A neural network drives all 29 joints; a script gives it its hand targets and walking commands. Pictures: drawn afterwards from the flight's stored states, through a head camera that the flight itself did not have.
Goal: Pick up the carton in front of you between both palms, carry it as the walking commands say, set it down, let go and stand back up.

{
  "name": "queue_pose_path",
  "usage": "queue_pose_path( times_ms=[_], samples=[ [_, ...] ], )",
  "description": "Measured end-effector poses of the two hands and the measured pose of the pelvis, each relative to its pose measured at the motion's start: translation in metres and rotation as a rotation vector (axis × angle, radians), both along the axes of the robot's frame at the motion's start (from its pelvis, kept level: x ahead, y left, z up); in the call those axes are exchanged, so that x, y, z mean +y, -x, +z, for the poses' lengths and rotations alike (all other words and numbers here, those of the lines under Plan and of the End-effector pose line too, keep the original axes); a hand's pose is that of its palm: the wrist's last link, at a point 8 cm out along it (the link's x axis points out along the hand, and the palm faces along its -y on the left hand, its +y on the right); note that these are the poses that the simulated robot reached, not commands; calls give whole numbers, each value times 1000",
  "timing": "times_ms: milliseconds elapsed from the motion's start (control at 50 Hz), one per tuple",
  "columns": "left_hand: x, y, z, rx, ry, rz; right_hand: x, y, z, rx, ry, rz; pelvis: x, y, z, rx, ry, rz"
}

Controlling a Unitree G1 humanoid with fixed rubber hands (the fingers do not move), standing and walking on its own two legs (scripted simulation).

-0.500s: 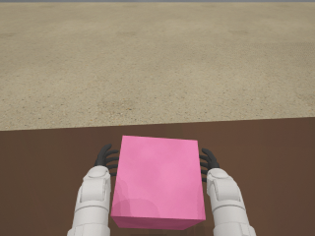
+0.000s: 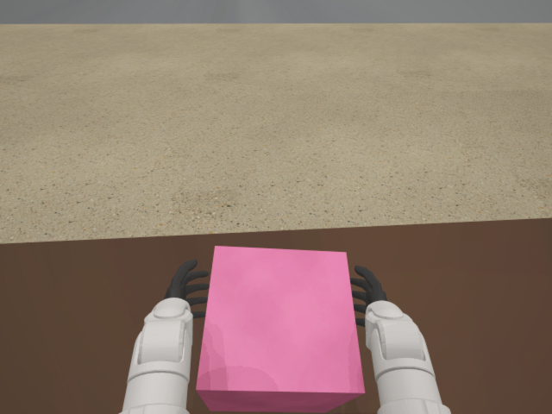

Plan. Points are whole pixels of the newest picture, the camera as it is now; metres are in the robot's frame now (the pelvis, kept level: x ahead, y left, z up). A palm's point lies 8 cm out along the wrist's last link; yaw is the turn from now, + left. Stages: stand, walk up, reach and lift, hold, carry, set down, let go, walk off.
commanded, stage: reach and lift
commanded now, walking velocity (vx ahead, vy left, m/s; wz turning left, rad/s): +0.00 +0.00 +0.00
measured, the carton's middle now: (274, 336) +0.30 +0.00 -0.06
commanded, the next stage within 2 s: hold in 0.16 s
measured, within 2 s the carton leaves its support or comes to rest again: neither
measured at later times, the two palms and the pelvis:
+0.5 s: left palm (172, 313) +0.27 +0.15 +0.06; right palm (383, 314) +0.27 -0.15 +0.05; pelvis +0.00 +0.00 +0.00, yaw +1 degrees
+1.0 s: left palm (205, 273) +0.32 +0.10 +0.09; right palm (399, 289) +0.30 -0.18 +0.07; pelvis +0.03 -0.03 -0.01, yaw -1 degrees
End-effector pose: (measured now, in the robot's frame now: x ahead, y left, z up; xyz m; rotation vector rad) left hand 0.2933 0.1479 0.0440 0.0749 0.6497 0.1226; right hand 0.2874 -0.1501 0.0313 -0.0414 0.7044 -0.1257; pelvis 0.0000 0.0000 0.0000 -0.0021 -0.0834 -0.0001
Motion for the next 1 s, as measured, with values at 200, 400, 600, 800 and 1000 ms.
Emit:
queue_pose_path(
  times_ms=[200,400,600,800,1000],
  samples=[
    [0,-3,0,-13,25,41,2,-6,4,-9,15,-15,-2,8,-2,-5,0,-1],
    [-1,7,27,-60,5,3,-1,4,26,-60,7,3,-2,-3,3,-24,-1,4],
    [-4,21,12,-7,16,7,-4,17,14,-6,15,3,-6,10,0,-63,1,9],
    [-12,4,33,-84,-9,14,-8,11,29,-74,-11,-40,-6,10,-4,25,-5,-14],
    [-43,-28,46,-55,-10,55,-33,-16,34,-37,-10,-99,-26,-31,-11,117,-22,-10]
  ],
)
